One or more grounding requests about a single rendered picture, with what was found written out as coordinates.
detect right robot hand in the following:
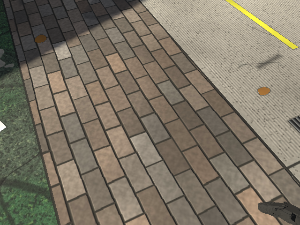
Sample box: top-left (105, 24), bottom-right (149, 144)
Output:
top-left (258, 202), bottom-right (300, 225)

